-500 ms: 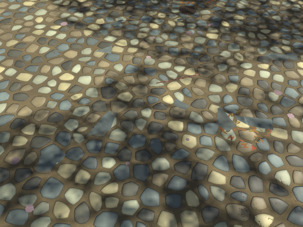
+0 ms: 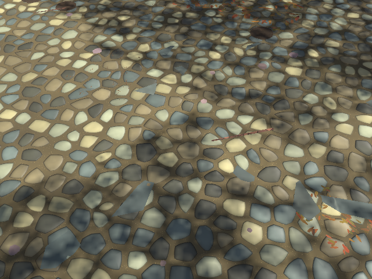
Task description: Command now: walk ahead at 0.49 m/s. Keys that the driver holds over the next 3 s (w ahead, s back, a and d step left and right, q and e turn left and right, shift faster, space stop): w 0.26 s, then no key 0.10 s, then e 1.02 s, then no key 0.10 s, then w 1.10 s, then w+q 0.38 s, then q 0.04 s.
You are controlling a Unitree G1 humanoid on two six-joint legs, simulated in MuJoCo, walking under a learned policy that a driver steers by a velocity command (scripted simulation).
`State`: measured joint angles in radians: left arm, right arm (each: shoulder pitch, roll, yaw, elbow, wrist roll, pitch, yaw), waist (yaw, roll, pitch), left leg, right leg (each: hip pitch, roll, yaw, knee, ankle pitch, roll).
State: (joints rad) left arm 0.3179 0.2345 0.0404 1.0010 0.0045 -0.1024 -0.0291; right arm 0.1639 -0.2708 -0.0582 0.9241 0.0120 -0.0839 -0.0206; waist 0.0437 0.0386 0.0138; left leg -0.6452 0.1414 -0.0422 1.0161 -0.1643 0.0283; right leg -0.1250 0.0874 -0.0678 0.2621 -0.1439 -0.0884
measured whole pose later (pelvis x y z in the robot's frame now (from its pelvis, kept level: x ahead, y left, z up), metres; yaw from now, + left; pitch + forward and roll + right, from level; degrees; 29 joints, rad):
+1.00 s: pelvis +0.35 +0.02 +0.00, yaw -18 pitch +3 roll +2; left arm 0.16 0.29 0.09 0.77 -0.01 0.00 0.02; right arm 0.04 -0.31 -0.08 0.86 0.00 0.00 -0.04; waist 0.02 0.03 0.06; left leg -0.52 0.00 -0.02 1.08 -0.46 -0.05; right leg -0.34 0.04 0.04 0.45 -0.16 -0.07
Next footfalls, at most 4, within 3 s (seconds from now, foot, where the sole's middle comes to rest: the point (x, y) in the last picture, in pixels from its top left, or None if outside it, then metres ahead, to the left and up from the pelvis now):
0.28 left None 0.36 0.16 -0.78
0.82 right None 0.40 -0.07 -0.78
1.30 left None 0.47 0.14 -0.78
1.70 right None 0.32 -0.07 -0.78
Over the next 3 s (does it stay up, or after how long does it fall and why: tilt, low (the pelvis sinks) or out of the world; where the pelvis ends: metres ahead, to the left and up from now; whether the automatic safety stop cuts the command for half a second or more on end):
stays up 0.88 -0.38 0.00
